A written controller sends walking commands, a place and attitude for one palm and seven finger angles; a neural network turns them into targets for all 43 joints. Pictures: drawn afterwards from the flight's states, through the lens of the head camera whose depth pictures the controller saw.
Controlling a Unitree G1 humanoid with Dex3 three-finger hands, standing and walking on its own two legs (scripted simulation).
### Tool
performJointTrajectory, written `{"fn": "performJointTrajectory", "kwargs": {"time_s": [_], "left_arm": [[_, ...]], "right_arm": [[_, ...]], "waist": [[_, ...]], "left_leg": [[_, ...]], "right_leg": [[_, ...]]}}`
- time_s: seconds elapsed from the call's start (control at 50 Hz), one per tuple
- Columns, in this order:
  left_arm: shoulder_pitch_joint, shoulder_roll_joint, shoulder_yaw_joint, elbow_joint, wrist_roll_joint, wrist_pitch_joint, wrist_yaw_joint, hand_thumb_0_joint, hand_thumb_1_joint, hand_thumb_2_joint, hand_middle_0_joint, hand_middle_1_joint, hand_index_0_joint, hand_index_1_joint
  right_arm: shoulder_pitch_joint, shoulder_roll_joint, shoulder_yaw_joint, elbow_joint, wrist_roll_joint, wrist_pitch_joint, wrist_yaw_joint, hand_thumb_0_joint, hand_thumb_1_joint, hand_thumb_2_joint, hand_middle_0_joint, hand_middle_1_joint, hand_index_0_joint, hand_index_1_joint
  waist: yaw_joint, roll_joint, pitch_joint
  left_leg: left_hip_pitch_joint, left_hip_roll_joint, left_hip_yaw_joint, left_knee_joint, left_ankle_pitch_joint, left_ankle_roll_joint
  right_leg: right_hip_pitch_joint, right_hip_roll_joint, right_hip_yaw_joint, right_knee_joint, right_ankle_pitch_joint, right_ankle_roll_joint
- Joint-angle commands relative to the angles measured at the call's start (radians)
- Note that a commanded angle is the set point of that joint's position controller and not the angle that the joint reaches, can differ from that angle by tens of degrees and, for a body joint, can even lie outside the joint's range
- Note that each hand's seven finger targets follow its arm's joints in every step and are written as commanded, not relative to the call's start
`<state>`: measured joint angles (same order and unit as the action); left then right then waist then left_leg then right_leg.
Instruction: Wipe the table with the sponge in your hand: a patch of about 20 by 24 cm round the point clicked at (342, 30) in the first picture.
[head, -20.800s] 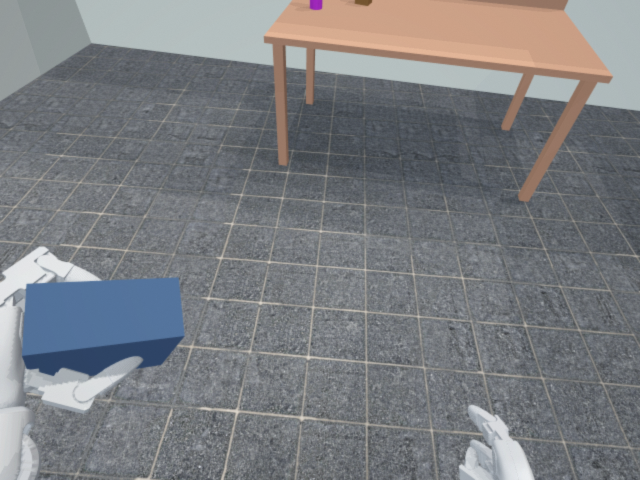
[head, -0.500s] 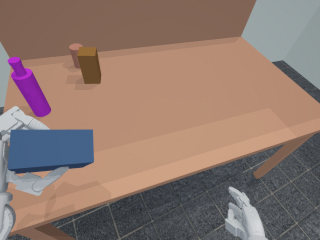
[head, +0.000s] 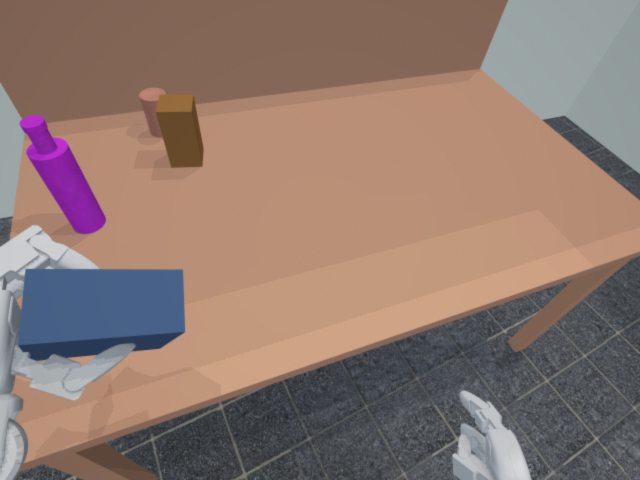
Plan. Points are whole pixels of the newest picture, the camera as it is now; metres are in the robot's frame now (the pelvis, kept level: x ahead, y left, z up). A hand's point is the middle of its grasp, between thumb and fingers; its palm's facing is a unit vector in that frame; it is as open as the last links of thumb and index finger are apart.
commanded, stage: look again from close up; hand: left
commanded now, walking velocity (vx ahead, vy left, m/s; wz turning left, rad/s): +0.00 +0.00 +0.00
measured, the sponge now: (127, 315) +0.23 +0.22 +0.13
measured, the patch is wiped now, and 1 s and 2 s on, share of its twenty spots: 0.00 0.00 0.00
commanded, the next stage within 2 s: turn the palm down, sponge in hand in 0.20 s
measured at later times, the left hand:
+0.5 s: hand (53, 274) +0.24 +0.27 +0.17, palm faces +0.41 -0.77 -0.49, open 9.8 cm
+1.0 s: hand (119, 334) +0.22 +0.22 +0.12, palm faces +0.27 -0.55 -0.79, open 9.8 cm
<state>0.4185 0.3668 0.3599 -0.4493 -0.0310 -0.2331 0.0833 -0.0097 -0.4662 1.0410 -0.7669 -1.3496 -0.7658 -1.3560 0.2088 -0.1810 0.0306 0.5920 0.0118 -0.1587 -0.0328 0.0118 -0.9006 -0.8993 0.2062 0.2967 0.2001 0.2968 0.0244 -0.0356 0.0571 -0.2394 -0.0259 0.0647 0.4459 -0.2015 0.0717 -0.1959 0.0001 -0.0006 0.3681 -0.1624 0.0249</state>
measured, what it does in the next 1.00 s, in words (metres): shifts its weight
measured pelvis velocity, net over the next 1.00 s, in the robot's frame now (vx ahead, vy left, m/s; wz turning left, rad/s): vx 0.00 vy -0.08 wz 0.06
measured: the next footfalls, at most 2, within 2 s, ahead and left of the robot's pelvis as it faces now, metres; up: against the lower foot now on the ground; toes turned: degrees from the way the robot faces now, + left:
none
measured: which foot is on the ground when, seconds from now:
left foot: down 0.00-1.00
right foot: down 0.00-1.00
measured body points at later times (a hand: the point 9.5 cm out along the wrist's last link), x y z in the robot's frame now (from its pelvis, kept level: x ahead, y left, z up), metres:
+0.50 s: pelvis +0.00 -0.02 -0.01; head +0.00 -0.02 +0.44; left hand +0.21 +0.31 +0.20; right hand +0.20 -0.23 -0.08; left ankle +0.03 +0.07 -0.74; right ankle +0.02 -0.14 -0.74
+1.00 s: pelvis +0.00 -0.08 -0.02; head +0.01 -0.10 +0.43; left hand +0.20 +0.25 +0.17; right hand +0.21 -0.29 -0.11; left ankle +0.03 +0.07 -0.74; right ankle +0.02 -0.14 -0.74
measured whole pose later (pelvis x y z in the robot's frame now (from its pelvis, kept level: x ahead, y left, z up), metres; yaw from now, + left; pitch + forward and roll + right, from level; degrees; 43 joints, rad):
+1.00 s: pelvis +0.00 -0.08 -0.02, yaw +3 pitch +1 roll +0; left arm 0.31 0.57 0.33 -0.27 0.21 -0.04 0.00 -0.01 -0.47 1.04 -0.76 -1.35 -0.76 -1.36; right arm 0.16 -0.25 0.02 0.61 -0.01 -0.06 -0.08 0.01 -0.90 -0.90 0.21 0.30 0.20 0.30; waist 0.06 0.05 0.00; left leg -0.38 0.02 -0.02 0.67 -0.30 -0.02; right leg -0.35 0.06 -0.07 0.67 -0.33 -0.08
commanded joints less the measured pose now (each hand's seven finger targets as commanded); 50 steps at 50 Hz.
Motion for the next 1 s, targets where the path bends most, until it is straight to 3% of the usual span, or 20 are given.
{"fn": "performJointTrajectory", "kwargs": {"time_s": [0.0, 0.26, 0.28, 0.3, 0.32, 0.34, 0.36, 0.38, 0.44, 0.54, 0.58, 0.62, 0.68, 0.72, 0.8, 0.86, 0.88, 0.9, 0.96, 0.98], "left_arm": [[-0.080, 0.159, 0.096, -0.238, -0.014, -0.076, 0.018, 0.000, 0.100, 1.300, -1.200, -1.600, -1.200, -1.600], [-0.064, 0.154, 0.094, -0.214, -0.014, -0.065, 0.019, 0.000, 0.100, 1.300, -1.200, -1.600, -1.200, -1.600], [-1.006, 0.951, 0.380, -0.608, 0.020, -0.214, 0.033, 0.000, 0.100, 1.300, -1.200, -1.600, -1.200, -1.600], [-0.673, 0.493, 0.325, -0.044, 0.124, 0.008, 0.003, 0.000, 0.100, 1.300, -1.200, -1.600, -1.200, -1.600], [-0.451, 0.302, 0.122, 0.055, 0.011, 0.087, -0.012, 0.000, 0.100, 1.300, -1.200, -1.600, -1.200, -1.600], [-0.436, 0.245, 0.142, -0.042, -0.025, 0.128, -0.046, 0.000, 0.100, 1.300, -1.200, -1.600, -1.200, -1.600], [-0.323, 0.242, 0.121, -0.026, -0.066, 0.197, -0.073, 0.000, 0.100, 1.300, -1.200, -1.600, -1.200, -1.600], [-0.241, 0.165, 0.058, 0.028, -0.069, 0.268, -0.097, 0.000, 0.100, 1.300, -1.200, -1.600, -1.200, -1.600], [-0.201, 0.236, 0.011, -0.070, 0.052, 0.325, -0.112, 0.000, 0.100, 1.300, -1.200, -1.600, -1.200, -1.600], [-0.226, 0.366, 0.192, -0.207, 0.088, 0.137, -0.024, 0.000, 0.100, 1.300, -1.200, -1.600, -1.200, -1.600], [-0.297, 0.462, 0.269, -0.241, 0.098, 0.074, 0.024, 0.000, 0.100, 1.300, -1.200, -1.600, -1.200, -1.600], [-0.285, 0.391, 0.217, -0.131, 0.128, 0.060, 0.055, 0.000, 0.100, 1.300, -1.200, -1.600, -1.200, -1.600], [-0.331, 0.433, 0.196, -0.033, 0.154, 0.116, 0.041, 0.000, 0.100, 1.300, -1.200, -1.600, -1.200, -1.600], [-0.360, 0.397, 0.107, 0.029, 0.172, 0.170, 0.003, 0.000, 0.100, 1.300, -1.200, -1.600, -1.200, -1.600], [-0.396, 0.418, 0.046, -0.002, 0.222, 0.209, -0.060, 0.000, 0.100, 1.300, -1.200, -1.600, -1.200, -1.600], [-0.326, 0.477, 0.119, -0.004, 0.234, 0.165, -0.069, 0.000, 0.100, 1.300, -1.200, -1.600, -1.200, -1.600], [-0.301, 0.533, 0.174, -0.015, 0.239, 0.155, -0.060, 0.000, 0.100, 1.300, -1.200, -1.600, -1.200, -1.600], [-0.316, 0.487, 0.150, -0.031, 0.238, 0.139, -0.052, 0.000, 0.100, 1.300, -1.200, -1.600, -1.200, -1.600], [-0.185, 0.494, 0.210, -0.009, 0.238, 0.128, -0.017, 0.000, 0.100, 1.300, -1.200, -1.600, -1.200, -1.600], [-0.158, 0.548, 0.262, 0.008, 0.248, 0.139, -0.002, 0.000, 0.100, 1.300, -1.200, -1.600, -1.200, -1.600]], "right_arm": [[-0.098, -0.143, -0.058, -0.160, 0.000, -0.056, -0.016, 0.000, -0.900, -0.900, 0.200, 0.300, 0.200, 0.300], [-0.087, -0.150, -0.067, -0.159, 0.000, -0.055, -0.018, 0.000, -0.900, -0.900, 0.200, 0.300, 0.200, 0.300], [0.082, -0.245, 0.111, -0.282, 0.081, -0.020, -0.080, 0.000, -0.900, -0.900, 0.200, 0.300, 0.200, 0.300], [-0.095, -0.167, -0.072, -0.104, -0.060, -0.038, -0.059, 0.000, -0.900, -0.900, 0.200, 0.300, 0.200, 0.300], [-0.090, -0.218, -0.063, -0.150, -0.039, -0.043, -0.002, 0.000, -0.900, -0.900, 0.200, 0.300, 0.200, 0.300], [-0.082, -0.234, -0.071, -0.126, -0.036, -0.042, 0.004, 0.000, -0.900, -0.900, 0.200, 0.300, 0.200, 0.300], [-0.095, -0.230, -0.067, -0.129, -0.018, -0.034, -0.003, 0.000, -0.900, -0.900, 0.200, 0.300, 0.200, 0.300], [-0.142, -0.206, -0.038, -0.136, 0.009, -0.029, 0.018, 0.000, -0.900, -0.900, 0.200, 0.300, 0.200, 0.300], [-0.165, -0.217, -0.031, -0.155, 0.009, 0.013, 0.029, 0.000, -0.900, -0.900, 0.200, 0.300, 0.200, 0.300], [-0.190, -0.190, -0.040, -0.165, -0.033, 0.021, 0.003, 0.000, -0.900, -0.900, 0.200, 0.300, 0.200, 0.300], [-0.194, -0.182, -0.038, -0.149, -0.035, 0.017, -0.004, 0.000, -0.900, -0.900, 0.200, 0.300, 0.200, 0.300], [-0.170, -0.169, -0.045, -0.126, -0.044, 0.015, -0.007, 0.000, -0.900, -0.900, 0.200, 0.300, 0.200, 0.300], [-0.162, -0.186, -0.044, -0.114, -0.027, 0.027, -0.020, 0.000, -0.900, -0.900, 0.200, 0.300, 0.200, 0.300], [-0.163, -0.189, -0.040, -0.119, -0.025, 0.034, -0.037, 0.000, -0.900, -0.900, 0.200, 0.300, 0.200, 0.300], [-0.189, -0.185, -0.034, -0.145, -0.017, 0.040, -0.062, 0.000, -0.900, -0.900, 0.200, 0.300, 0.200, 0.300], [-0.177, -0.188, -0.050, -0.138, -0.025, 0.044, -0.072, 0.000, -0.900, -0.900, 0.200, 0.300, 0.200, 0.300], [-0.188, -0.184, -0.048, -0.141, -0.018, 0.040, -0.068, 0.000, -0.900, -0.900, 0.200, 0.300, 0.200, 0.300], [-0.187, -0.172, -0.047, -0.145, -0.024, 0.042, -0.063, 0.000, -0.900, -0.900, 0.200, 0.300, 0.200, 0.300], [-0.152, -0.181, -0.066, -0.143, -0.023, 0.050, -0.057, 0.000, -0.900, -0.900, 0.200, 0.300, 0.200, 0.300], [-0.152, -0.185, -0.066, -0.140, -0.015, 0.050, -0.053, 0.000, -0.900, -0.900, 0.200, 0.300, 0.200, 0.300]], "waist": [[-0.004, 0.124, -0.153], [-0.006, 0.081, -0.153], [-0.066, 0.410, -0.183], [0.047, 0.286, -0.285], [0.019, 0.212, -0.248], [0.039, 0.169, -0.312], [0.065, 0.174, -0.300], [0.061, 0.137, -0.244], [0.044, 0.089, -0.120], [0.027, 0.037, -0.213], [0.034, 0.124, -0.215], [0.018, 0.160, -0.213], [0.006, 0.174, -0.181], [-0.003, 0.165, -0.159], [0.007, 0.114, -0.177], [0.032, 0.032, -0.194], [0.049, 0.041, -0.185], [0.047, 0.036, -0.216], [0.066, 0.038, -0.241], [0.074, 0.046, -0.237]], "left_leg": [[-0.024, 0.119, -0.131, -0.153, -0.051, -0.063], [-0.001, 0.113, -0.126, -0.138, -0.023, -0.064], [-0.237, 0.129, -0.201, -0.147, -0.236, -0.011], [0.103, 0.093, -0.147, -0.070, 0.027, -0.115], [0.158, 0.081, -0.180, -0.051, 0.279, -0.152], [0.245, 0.089, -0.153, -0.018, 0.329, -0.135], [0.244, 0.077, -0.131, -0.012, 0.340, -0.123], [0.210, 0.076, -0.120, -0.022, 0.302, -0.124], [0.066, 0.062, -0.115, -0.040, 0.108, -0.094], [0.034, 0.037, -0.107, 0.022, -0.029, -0.064], [0.016, 0.029, -0.091, 0.048, -0.078, -0.062], [-0.004, 0.018, -0.087, 0.085, -0.089, -0.056], [-0.046, 0.010, -0.066, 0.109, -0.125, -0.047], [-0.062, 0.003, -0.057, 0.119, -0.128, -0.042], [-0.061, -0.002, -0.055, 0.144, -0.078, -0.035], [-0.088, 0.002, -0.063, 0.172, -0.036, -0.036], [-0.090, 0.001, -0.064, 0.182, -0.024, -0.042], [-0.110, -0.001, -0.066, 0.191, -0.006, -0.042], [-0.117, 0.005, -0.065, 0.212, 0.044, -0.042], [-0.124, 0.005, -0.065, 0.220, 0.053, -0.049]], "right_leg": [[0.100, -0.032, 0.030, -0.008, 0.065, -0.032], [0.083, -0.036, 0.049, -0.026, 0.090, -0.036], [0.201, 0.024, 0.026, 0.192, -0.098, 0.019], [0.005, 0.023, -0.026, 0.212, -0.031, -0.072], [-0.117, 0.027, -0.078, 0.172, -0.024, -0.076], [-0.128, 0.024, -0.064, 0.144, 0.009, -0.064], [-0.086, 0.016, -0.070, 0.133, 0.052, -0.063], [-0.088, 0.032, -0.084, 0.130, 0.043, -0.064], [-0.089, 0.026, -0.095, 0.133, 0.042, -0.060], [-0.130, 0.043, -0.076, 0.153, -0.073, -0.048], [-0.153, 0.046, -0.057, 0.150, -0.122, -0.050], [-0.179, 0.034, -0.054, 0.158, -0.140, -0.050], [-0.195, 0.019, -0.020, 0.130, -0.182, -0.048], [-0.194, 0.001, -0.004, 0.107, -0.209, -0.041], [-0.161, -0.020, 0.050, 0.075, -0.233, -0.039], [-0.120, -0.036, 0.090, 0.070, -0.214, -0.028], [-0.113, -0.033, 0.113, 0.064, -0.215, -0.033], [-0.086, -0.048, 0.113, 0.083, -0.171, -0.028], [-0.067, -0.055, 0.113, 0.120, -0.022, -0.020], [-0.058, -0.056, 0.138, 0.125, 0.009, -0.022]]}}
